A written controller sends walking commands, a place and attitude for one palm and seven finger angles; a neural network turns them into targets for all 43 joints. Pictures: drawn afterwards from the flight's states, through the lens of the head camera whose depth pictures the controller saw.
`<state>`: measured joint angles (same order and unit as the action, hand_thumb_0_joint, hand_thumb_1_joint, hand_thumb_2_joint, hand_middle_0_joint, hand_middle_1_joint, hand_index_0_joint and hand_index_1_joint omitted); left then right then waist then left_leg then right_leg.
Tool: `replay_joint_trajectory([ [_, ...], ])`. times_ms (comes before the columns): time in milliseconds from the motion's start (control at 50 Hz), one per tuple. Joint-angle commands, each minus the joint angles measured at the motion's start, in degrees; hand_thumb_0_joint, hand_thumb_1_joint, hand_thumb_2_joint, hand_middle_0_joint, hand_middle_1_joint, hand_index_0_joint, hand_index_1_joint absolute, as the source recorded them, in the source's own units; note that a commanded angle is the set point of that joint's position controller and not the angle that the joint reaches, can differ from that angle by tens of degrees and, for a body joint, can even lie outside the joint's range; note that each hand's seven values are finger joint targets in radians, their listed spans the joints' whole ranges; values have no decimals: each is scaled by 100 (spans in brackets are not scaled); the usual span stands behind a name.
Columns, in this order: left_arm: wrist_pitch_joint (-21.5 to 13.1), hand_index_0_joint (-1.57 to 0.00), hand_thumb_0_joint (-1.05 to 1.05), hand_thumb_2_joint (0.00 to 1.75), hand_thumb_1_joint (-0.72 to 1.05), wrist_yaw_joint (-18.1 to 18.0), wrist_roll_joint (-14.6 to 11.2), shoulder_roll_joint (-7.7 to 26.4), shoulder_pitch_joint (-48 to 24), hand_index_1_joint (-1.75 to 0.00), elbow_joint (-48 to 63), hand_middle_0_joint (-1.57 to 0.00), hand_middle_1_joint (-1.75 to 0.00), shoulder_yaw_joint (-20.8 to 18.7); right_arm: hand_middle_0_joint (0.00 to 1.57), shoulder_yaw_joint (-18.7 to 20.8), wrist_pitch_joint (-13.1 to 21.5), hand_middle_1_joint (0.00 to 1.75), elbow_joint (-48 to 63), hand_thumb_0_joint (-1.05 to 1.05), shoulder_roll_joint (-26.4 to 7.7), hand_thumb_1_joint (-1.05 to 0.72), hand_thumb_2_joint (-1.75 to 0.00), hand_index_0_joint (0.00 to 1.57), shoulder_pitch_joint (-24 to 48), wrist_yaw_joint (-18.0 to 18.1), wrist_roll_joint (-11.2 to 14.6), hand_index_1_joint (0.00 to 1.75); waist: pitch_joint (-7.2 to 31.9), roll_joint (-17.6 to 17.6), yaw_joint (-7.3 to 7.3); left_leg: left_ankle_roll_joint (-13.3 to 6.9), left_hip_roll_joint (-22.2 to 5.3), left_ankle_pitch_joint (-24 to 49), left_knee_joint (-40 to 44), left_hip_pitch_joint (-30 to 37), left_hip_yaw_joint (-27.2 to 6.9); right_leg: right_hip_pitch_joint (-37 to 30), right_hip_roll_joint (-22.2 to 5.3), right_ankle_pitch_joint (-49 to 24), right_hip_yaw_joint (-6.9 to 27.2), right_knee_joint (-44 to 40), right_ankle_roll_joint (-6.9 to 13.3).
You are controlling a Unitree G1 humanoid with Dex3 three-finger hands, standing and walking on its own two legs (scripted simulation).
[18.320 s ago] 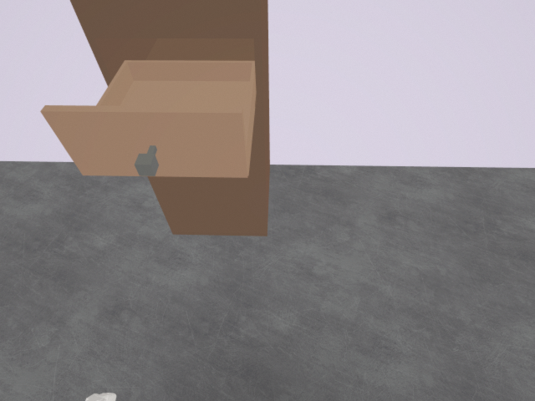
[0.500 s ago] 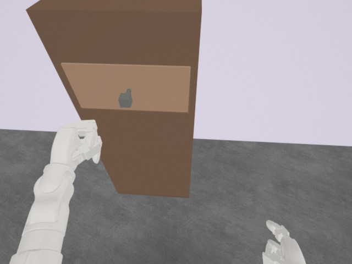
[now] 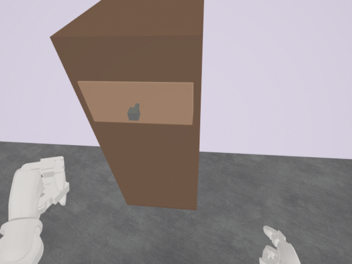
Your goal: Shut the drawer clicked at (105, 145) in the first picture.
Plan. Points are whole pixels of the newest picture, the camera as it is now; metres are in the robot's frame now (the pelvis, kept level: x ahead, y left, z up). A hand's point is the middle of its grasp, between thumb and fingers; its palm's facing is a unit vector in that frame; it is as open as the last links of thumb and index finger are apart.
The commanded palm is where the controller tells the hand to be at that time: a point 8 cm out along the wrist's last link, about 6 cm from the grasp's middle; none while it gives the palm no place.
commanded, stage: draw the hand back to the body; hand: left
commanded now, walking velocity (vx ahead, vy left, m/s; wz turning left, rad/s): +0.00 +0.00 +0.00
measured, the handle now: (135, 110) +0.58 +0.21 +0.02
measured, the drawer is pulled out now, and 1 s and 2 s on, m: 0.00 0.00 0.00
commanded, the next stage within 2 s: step back with the hand held close in 0.32 s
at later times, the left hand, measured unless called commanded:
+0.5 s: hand (49, 194) +0.18 +0.24 +0.16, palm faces +0.40 -0.82 -0.40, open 3.3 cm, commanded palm +0.13 +0.28 +0.17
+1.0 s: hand (17, 220) +0.14 +0.27 +0.16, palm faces +0.34 -0.79 -0.52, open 3.3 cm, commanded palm +0.08 +0.30 +0.17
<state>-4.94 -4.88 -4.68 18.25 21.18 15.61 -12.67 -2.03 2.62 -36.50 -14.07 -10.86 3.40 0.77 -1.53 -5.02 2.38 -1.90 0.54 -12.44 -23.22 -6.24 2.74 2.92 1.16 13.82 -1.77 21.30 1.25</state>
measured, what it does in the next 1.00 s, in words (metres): shifts its weight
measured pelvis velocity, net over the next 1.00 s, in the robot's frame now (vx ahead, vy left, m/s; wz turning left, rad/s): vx -0.05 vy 0.02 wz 0.00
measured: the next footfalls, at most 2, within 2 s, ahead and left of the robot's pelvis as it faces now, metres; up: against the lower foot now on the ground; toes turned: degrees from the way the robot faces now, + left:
none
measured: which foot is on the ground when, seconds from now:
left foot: down 0.00-1.00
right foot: down 0.00-1.00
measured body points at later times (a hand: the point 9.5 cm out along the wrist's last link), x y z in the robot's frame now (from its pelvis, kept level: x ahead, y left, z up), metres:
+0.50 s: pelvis +0.00 +0.00 +0.00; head -0.02 -0.03 +0.45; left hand +0.16 +0.28 +0.18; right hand +0.20 -0.22 -0.09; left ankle +0.01 +0.10 -0.74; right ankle -0.02 -0.10 -0.74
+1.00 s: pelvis -0.05 +0.02 -0.01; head -0.03 +0.02 +0.44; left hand +0.12 +0.31 +0.19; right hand +0.14 -0.21 -0.09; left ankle +0.01 +0.10 -0.74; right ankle -0.02 -0.10 -0.74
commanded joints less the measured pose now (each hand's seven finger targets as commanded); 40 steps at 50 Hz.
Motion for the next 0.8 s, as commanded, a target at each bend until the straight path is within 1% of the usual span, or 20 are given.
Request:
replay_joint_trajectory([
  [0, -443, -140, 0, 90, 90, -113, -25, 1121, -103, -160, 1914, -140, -160, -838, 20, 244, 410, 30, 1044, 0, -529, -90, -90, 20, 887, 8, -7, 30, 560, 195, 78, -36, -157, 998, 230, 437, -282, 284, -166, -1016, 208, -421, 30],
  [40, -448, -140, 0, 90, 90, -118, -35, 1067, 198, -160, 2087, -140, -160, -863, 20, 260, 437, 30, 1064, 0, -517, -90, -90, 20, 878, 11, -3, 30, 490, 247, 74, -41, -169, 999, 193, 461, -264, 364, -167, -1031, 222, -445, 15],
  [60, -432, -140, 0, 90, 90, -129, -30, 1166, 340, -160, 2107, -140, -160, -957, 20, 268, 456, 30, 1062, 0, -535, -90, -90, 20, 887, 32, -8, 30, 381, 362, 100, -47, -163, 967, 174, 429, -261, 415, -147, -1013, 252, -529, 21],
  [120, -474, -140, 0, 90, 90, -152, -30, 1104, 690, -160, 2424, -140, -160, -1019, 20, 278, 506, 30, 1088, 0, -500, -90, -90, 20, 838, 47, 4, 30, 386, 83, 102, -29, -172, 942, 153, 425, -263, 423, -162, -983, 241, -458, 23],
  [180, -415, -140, 0, 90, 90, -138, -2, 880, 567, -160, 2015, -140, -160, -828, 20, 296, 481, 30, 1000, 0, -524, -90, -90, 20, 795, 68, -16, 30, -39, 528, 9, -61, -175, 751, 171, 349, -258, 677, -148, -781, 233, -545, -7],
  [220, -417, -140, 0, 90, 90, -155, 25, 876, 366, -160, 1985, -140, -160, -797, 20, 308, 465, 30, 986, 0, -539, -90, -90, 20, 786, 98, -9, 30, -43, 393, -4, -77, -168, 620, 178, 366, -262, 728, -171, -600, 243, -547, -11],
  [240, -429, -140, 0, 90, 90, -176, 23, 952, 334, -160, 1971, -140, -160, -883, 20, 308, 470, 30, 986, 0, -538, -90, -90, 20, 759, 112, -25, 30, 37, 515, 14, -86, -163, 580, 187, 372, -281, 695, -180, -557, 219, -538, -17],
  [280, -442, -140, 0, 90, 90, -179, 37, 936, 250, -160, 2028, -140, -160, -827, 20, 299, 488, 30, 986, 0, -532, -90, -90, 20, 797, 130, -25, 30, 79, 357, 24, -75, -165, 506, 216, 409, -303, 678, -180, -432, 240, -539, -7],
  [360, -457, -140, 0, 90, 90, -228, 45, 1110, 347, -160, 2309, -140, -160, -965, 20, 265, 567, 30, 1006, 0, -517, -90, -90, 20, 819, 154, -54, 30, 459, 100, 130, -59, -151, 804, 173, 485, -311, 395, -192, -813, 265, -438, 23],
  [420, -421, -140, 0, 90, 90, -228, 29, 1058, 477, -160, 2283, -140, -160, -969, 20, 248, 568, 30, 1015, 0, -477, -90, -90, 20, 844, 142, -63, 30, 401, 262, 140, -51, -157, 986, 162, 414, -313, 334, -187, -1044, 234, -379, 20],
  [440, -715, -140, 0, 90, 90, -263, 38, 2013, -407, -160, 2966, -140, -160, -1903, 20, 282, 432, 30, 1241, 0, -599, -90, -90, 20, 783, 103, -17, 30, 79, 429, -83, -179, -260, 713, -42, 5, -504, 840, -508, -1476, 921, -638, -29],
  [460, -823, -140, 0, 90, 90, -248, 50, 1986, -378, -160, 2727, -140, -160, -1919, 20, 263, 385, 30, 1120, 0, -494, -90, -90, 20, 768, 118, -39, 30, -17, 383, -124, -144, -242, 609, -118, -61, -557, 910, -666, -1629, 978, -670, 48],
  [480, -754, -140, 0, 90, 90, -197, 58, 1446, 387, -160, 2099, -140, -160, -1528, 20, 287, 314, 30, 1026, 0, -465, -90, -90, 20, 744, 110, -75, 30, -123, 715, -150, -136, -274, 737, -147, -60, -548, 1013, -695, -1724, 860, -614, 33],
  [500, -696, -140, 0, 90, 90, -151, 87, 1152, 754, -160, 1897, -140, -160, -1278, 20, 317, 229, 30, 1084, 0, -484, -90, -90, 20, 709, 76, -75, 30, -19, 783, -158, -135, -299, 898, -168, -45, -498, 1028, -686, -1754, 768, -544, -24],
  [520, -681, -140, 0, 90, 90, -118, 91, 1010, 932, -160, 1870, -140, -160, -1149, 20, 348, 163, 30, 1127, 0, -524, -90, -90, 20, 705, 50, -62, 30, 153, 604, -172, -149, -337, 1100, -173, -10, -441, 976, -692, -1867, 707, -453, -83],
  [560, -698, -140, 0, 90, 90, -91, 90, 932, 1186, -160, 1923, -140, -160, -1084, 20, 406, 78, 30, 1190, 0, -585, -90, -90, 20, 732, 47, -60, 30, 489, 301, -160, -154, -388, 1598, -84, -2, -430, 787, -632, -1975, 514, -228, -134],
  [660, -725, -140, 0, 90, 90, -151, 63, 1368, 1569, -160, 2511, -140, -160, -1443, 20, 477, -128, 30, 1418, 0, -577, -90, -90, 20, 788, 77, -1, 30, 1212, 467, -115, -174, -510, 2292, -87, -61, -518, 472, -527, -2236, 374, 191, -173],
  [720, -770, -140, 0, 90, 90, -214, 64, 1506, 1642, -160, 2901, -140, -160, -1582, 20, 487, -148, 30, 1556, 0, -553, -90, -90, 20, 736, 112, 15, 30, 1287, 361, -100, -167, -562, 2233, -57, -312, -602, 435, -461, -2085, 384, 403, -158],
  [760, -796, -140, 0, 90, 90, -250, 74, 1644, 1600, -160, 3081, -140, -160, -1677, 20, 494, -129, 30, 1579, 0, -592, -90, -90, 20, 743, 155, 6, 30, 1243, 61, -83, -185, -601, 2032, 48, -514, -713, 458, -400, -1814, 388, 500, -164],
  [780, -803, -140, 0, 90, 90, -261, 76, 1562, 1663, -160, 3039, -140, -160, -1638, 20, 491, -112, 30, 1580, 0, -560, -90, -90, 20, 709, 168, 10, 30, 1165, -14, -91, -194, -637, 1844, 108, -619, -745, 496, -372, -1606, 385, 550, -166],
])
